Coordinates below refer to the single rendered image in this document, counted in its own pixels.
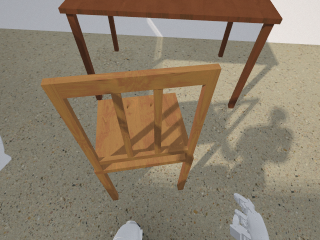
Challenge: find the robot left thigh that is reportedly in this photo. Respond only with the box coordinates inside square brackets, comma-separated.
[113, 223, 143, 240]

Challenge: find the chair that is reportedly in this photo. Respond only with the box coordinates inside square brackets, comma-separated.
[41, 63, 222, 201]

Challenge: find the table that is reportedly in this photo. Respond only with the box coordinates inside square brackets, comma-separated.
[58, 0, 283, 109]

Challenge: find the robot left hand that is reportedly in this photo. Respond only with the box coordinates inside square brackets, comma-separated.
[0, 135, 12, 171]

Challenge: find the robot left shin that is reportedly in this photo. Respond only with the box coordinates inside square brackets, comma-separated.
[126, 220, 139, 227]

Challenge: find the robot right hand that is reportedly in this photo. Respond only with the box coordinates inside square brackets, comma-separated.
[230, 193, 269, 240]

